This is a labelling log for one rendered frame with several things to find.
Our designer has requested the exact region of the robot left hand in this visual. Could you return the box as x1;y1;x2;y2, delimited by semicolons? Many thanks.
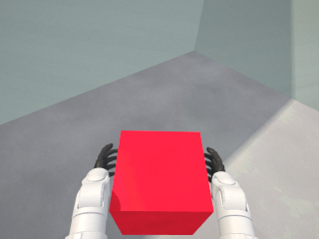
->
94;143;119;177

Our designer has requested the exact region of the robot right hand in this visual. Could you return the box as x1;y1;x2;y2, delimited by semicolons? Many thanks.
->
203;147;225;183

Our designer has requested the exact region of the left robot forearm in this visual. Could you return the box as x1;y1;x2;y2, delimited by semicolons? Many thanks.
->
65;167;111;239

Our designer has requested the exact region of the carton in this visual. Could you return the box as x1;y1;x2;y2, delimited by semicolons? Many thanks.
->
109;130;214;235

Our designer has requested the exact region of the right robot forearm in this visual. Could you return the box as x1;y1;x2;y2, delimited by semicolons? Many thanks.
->
211;171;259;239

